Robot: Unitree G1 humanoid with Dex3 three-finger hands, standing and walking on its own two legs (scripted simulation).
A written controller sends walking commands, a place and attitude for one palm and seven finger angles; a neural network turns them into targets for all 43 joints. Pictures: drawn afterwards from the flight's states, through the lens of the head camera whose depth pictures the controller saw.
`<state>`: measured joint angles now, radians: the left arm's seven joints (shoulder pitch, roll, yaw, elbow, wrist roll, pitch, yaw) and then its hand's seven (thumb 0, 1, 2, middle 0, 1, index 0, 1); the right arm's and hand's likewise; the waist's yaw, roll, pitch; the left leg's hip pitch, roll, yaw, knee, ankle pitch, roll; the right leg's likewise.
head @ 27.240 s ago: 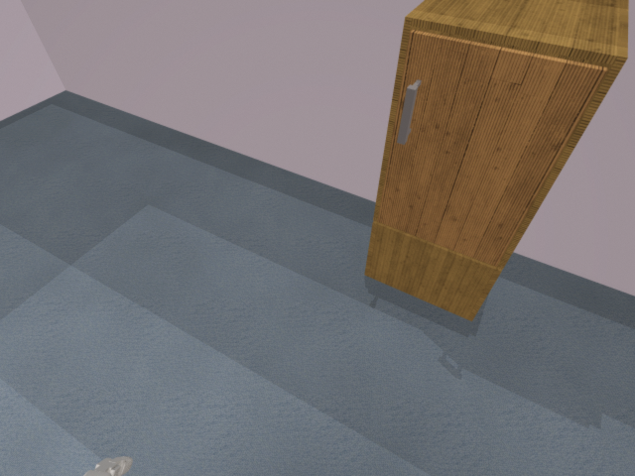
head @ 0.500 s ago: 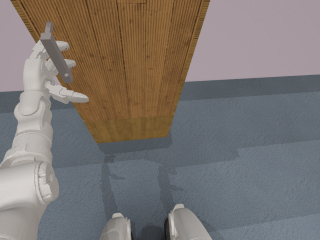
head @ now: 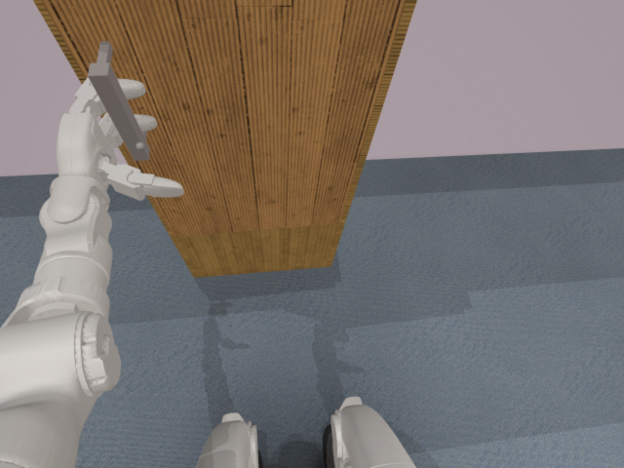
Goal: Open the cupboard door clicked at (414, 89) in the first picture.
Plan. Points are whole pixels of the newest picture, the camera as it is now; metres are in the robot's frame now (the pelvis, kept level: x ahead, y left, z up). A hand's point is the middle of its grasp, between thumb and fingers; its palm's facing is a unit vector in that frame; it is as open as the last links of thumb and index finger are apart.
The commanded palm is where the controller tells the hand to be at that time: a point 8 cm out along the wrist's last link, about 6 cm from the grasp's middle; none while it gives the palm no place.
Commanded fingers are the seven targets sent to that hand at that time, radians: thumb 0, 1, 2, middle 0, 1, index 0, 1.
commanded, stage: close the thumb around the handle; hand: left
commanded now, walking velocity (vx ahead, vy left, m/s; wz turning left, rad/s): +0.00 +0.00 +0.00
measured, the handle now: (124, 106) +0.56 +0.20 +0.07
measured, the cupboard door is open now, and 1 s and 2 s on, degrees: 1 6 46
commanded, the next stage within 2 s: pull the door open along its arc in 0.60 s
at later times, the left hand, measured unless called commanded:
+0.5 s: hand (141, 142) +0.51 +0.18 +0.06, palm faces +0.02 -1.00 -0.03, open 6.0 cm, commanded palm +0.49 +0.23 +0.07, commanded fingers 0.00 0.90 0.90 -0.40 -1.35 -0.40 -1.35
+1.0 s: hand (143, 161) +0.48 +0.17 +0.06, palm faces -0.01 -1.00 -0.01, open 5.7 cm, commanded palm +0.43 +0.22 +0.07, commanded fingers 0.00 0.90 0.90 -0.40 -1.35 -0.40 -1.35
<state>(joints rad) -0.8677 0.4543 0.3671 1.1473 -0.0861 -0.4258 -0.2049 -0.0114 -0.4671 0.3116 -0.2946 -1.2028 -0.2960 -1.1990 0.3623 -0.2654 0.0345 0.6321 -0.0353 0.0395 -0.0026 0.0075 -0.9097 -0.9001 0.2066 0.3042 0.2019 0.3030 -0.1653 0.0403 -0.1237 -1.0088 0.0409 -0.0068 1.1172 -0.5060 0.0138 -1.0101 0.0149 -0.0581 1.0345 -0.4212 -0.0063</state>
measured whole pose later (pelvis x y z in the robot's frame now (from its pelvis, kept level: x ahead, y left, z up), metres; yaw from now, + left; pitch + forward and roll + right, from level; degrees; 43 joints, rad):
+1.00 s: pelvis +0.01 +0.00 +0.01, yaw -1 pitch +22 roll -3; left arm -0.69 0.38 0.35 0.97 -0.13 -0.41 -0.21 0.01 0.74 0.77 -0.37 -1.35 -0.36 -1.35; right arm 0.38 -0.25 0.02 0.60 -0.02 0.06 0.01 0.01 -0.91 -0.90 0.21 0.30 0.20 0.30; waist -0.14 0.04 -0.15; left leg -0.95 0.05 0.02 1.07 -0.51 0.02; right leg -0.96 0.02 -0.03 1.00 -0.42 0.00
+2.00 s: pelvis +0.02 -0.05 +0.02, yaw +4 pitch +12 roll +0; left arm 0.11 -0.09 -0.27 0.20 0.10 -0.25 0.59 -0.01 0.68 0.78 -0.36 -1.34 -0.38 -1.34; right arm 0.17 -0.18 0.01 0.59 -0.09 -0.05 0.01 0.01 -0.91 -0.90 0.20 0.30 0.20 0.30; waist -0.02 0.04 -0.15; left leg -0.71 0.03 -0.05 0.98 -0.49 -0.05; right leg -0.73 0.01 -0.10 0.98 -0.47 -0.07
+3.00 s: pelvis +0.00 -0.02 +0.01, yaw +4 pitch +11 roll -1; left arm 0.13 0.05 -0.28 0.13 0.06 -0.29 0.16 -0.01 -0.49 0.30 -0.23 -0.38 -0.15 -0.43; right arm 0.22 -0.20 0.02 0.54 -0.05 -0.08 0.01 0.02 -0.91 -0.90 0.21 0.30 0.20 0.30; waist -0.01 0.04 -0.14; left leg -0.76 0.00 -0.04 1.05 -0.49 -0.01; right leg -0.77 -0.02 -0.08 1.03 -0.46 -0.03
